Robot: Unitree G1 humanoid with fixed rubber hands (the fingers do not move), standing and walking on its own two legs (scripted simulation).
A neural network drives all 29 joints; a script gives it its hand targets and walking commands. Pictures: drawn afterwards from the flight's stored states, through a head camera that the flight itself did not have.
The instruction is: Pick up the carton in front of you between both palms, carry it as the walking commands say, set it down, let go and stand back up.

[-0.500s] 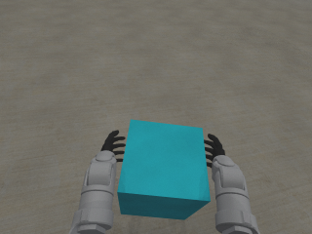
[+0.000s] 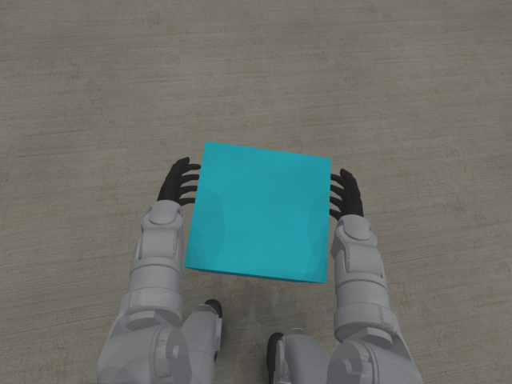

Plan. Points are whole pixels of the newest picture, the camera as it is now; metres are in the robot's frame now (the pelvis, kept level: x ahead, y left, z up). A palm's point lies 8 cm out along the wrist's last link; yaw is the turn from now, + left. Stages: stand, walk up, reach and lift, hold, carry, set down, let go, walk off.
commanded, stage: set down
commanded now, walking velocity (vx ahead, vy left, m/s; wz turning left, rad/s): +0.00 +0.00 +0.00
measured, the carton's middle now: (256, 222) +0.36 +0.02 -0.14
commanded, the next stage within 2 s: none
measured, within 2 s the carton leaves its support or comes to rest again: rests again in 1.76 s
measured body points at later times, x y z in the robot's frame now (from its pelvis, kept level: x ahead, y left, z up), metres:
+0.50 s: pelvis -0.04 +0.01 -0.14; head +0.20 +0.05 +0.24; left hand +0.42 +0.19 -0.23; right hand +0.40 -0.11 -0.21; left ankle +0.10 +0.12 -0.71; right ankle +0.00 -0.13 -0.71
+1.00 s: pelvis -0.05 +0.00 -0.26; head +0.25 +0.06 +0.07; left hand +0.45 +0.20 -0.39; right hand +0.44 -0.10 -0.37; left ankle +0.09 +0.12 -0.71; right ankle +0.01 -0.13 -0.71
